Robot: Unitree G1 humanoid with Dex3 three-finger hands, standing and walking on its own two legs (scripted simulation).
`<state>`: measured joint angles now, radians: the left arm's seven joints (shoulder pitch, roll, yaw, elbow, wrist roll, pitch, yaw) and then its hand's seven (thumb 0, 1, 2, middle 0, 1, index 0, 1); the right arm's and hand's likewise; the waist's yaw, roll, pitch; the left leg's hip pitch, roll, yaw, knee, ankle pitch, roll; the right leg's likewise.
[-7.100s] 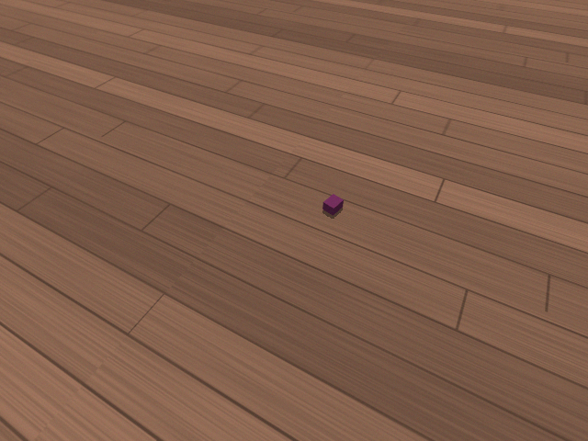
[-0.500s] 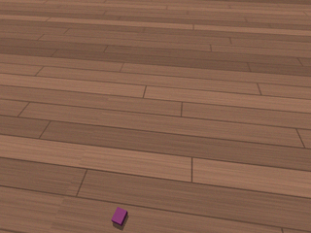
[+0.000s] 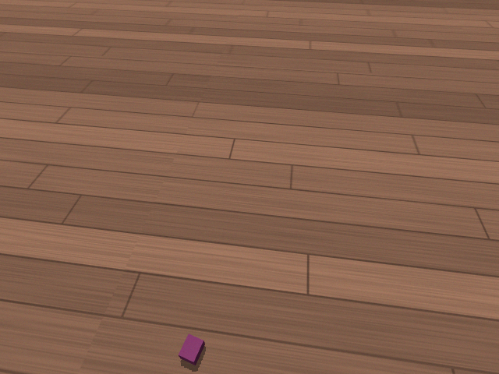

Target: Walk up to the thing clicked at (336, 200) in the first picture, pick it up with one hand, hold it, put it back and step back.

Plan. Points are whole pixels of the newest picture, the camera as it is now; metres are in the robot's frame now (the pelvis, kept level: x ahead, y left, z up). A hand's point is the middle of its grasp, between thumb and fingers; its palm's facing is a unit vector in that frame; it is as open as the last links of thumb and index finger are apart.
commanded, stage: stand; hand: left
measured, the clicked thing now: (192, 349) +0.37 +0.22 -0.76
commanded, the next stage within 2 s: walk up in 0.40 s
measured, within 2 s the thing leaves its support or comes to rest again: neither
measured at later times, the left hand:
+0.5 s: hand out of the picture +0.07 +0.26 -0.16, palm faces +0.01 -0.94 -0.34, open 7.4 cm
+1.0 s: hand out of the picture +0.03 +0.25 -0.16, palm faces +0.03 -0.94 -0.34, open 7.4 cm
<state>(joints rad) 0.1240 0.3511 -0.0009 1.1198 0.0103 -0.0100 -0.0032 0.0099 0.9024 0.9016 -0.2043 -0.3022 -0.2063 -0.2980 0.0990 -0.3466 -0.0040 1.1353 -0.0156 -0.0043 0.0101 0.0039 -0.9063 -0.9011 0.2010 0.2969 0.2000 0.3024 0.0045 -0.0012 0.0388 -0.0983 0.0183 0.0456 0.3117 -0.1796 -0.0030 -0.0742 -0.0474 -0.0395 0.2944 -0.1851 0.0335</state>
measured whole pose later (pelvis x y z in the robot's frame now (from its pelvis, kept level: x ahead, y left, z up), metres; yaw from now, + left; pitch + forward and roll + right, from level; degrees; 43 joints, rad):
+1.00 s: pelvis -0.03 -0.01 +0.00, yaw +2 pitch -2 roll +0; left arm 0.12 0.35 0.04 1.10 0.01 0.01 -0.01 0.01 0.90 0.90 -0.20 -0.30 -0.21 -0.30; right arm 0.10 -0.35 -0.03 1.09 -0.01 0.03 0.03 0.00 -0.91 -0.90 0.20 0.30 0.20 0.30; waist 0.01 0.00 0.07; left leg -0.20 0.02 0.01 0.39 -0.16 -0.01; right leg -0.17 -0.05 -0.07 0.38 -0.18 0.02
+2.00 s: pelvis -0.02 -0.01 +0.00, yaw +2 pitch -1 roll +0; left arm 0.14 0.35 0.01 1.12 0.01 -0.01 -0.02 0.01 0.90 0.90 -0.20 -0.30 -0.21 -0.30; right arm 0.12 -0.35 -0.01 1.12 -0.02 0.00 0.02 0.00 -0.91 -0.90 0.20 0.30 0.20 0.30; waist 0.00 0.01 0.04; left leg -0.16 0.03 0.01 0.35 -0.17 -0.02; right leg -0.12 -0.04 -0.07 0.34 -0.19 0.02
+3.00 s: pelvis +0.01 -0.01 +0.00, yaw +1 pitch -1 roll +0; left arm 0.13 0.35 0.01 1.12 0.01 -0.01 0.00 0.01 0.90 0.90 -0.20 -0.30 -0.21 -0.30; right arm 0.10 -0.35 0.00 1.12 -0.02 0.00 0.01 0.00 -0.91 -0.90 0.20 0.30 0.20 0.30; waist 0.01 0.00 0.04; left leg -0.10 0.02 0.03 0.31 -0.19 -0.01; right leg -0.07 -0.05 -0.06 0.30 -0.21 0.03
